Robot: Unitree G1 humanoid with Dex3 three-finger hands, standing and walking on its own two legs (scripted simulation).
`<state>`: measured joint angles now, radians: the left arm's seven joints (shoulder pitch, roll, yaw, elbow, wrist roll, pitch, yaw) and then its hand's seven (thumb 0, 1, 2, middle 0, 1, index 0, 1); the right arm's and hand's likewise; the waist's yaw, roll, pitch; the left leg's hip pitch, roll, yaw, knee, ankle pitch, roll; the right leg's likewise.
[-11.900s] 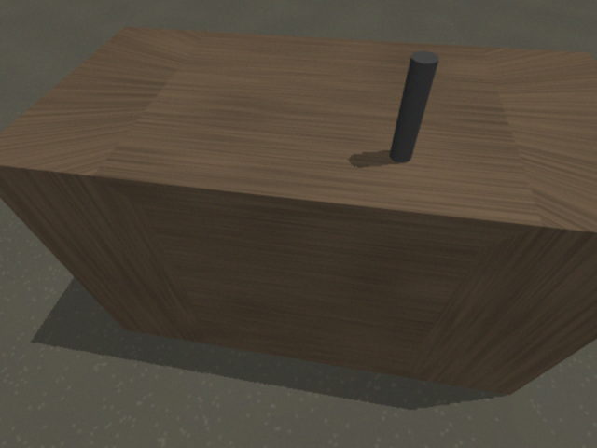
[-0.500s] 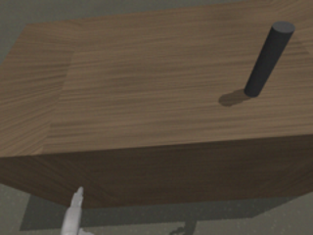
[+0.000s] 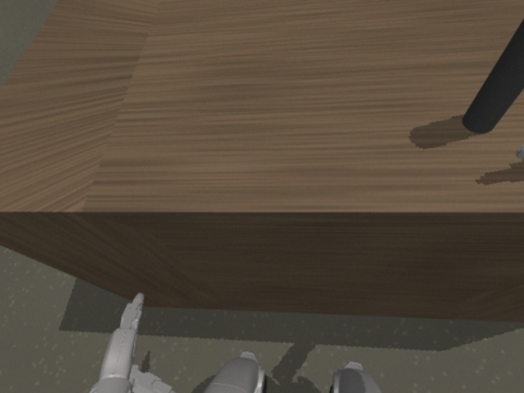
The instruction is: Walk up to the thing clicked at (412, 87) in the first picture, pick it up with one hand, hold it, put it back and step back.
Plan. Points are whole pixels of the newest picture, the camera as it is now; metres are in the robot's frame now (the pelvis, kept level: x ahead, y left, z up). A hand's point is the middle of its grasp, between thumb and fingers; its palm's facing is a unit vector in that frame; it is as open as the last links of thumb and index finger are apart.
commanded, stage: close in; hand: right
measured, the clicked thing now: (516, 66) +0.51 -0.23 +0.17
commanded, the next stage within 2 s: rest palm in 0.58 s
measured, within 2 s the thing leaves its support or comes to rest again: leaves its support in 1.84 s
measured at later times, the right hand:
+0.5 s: hand (506, 91) +0.50 -0.24 +0.14, palm faces +0.15 +0.99 +0.04, open 17.7 cm
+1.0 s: hand (491, 91) +0.51 -0.23 +0.13, palm faces +0.19 +0.98 +0.02, open 17.4 cm
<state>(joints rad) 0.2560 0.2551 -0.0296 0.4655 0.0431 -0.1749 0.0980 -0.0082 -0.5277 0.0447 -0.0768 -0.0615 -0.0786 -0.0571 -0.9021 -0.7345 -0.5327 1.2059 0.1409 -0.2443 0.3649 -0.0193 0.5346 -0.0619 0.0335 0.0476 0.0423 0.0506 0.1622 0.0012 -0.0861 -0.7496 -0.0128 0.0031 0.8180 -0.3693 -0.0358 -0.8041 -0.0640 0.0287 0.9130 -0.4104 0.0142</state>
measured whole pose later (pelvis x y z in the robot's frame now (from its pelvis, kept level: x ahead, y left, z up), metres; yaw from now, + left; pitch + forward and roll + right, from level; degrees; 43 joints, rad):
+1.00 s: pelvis +0.01 +0.01 +0.00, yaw +0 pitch +16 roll +1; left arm 0.34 0.24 0.00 0.25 0.01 -0.08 0.00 -0.01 -0.57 0.08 -0.06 -0.05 -0.05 -0.06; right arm -0.89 -0.55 -0.47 1.10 0.06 -0.18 0.17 -0.02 0.58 -0.04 0.12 0.07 0.12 0.07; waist 0.15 0.00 -0.12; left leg -0.71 -0.01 -0.01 0.84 -0.40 -0.02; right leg -0.74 -0.06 0.01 0.88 -0.42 0.03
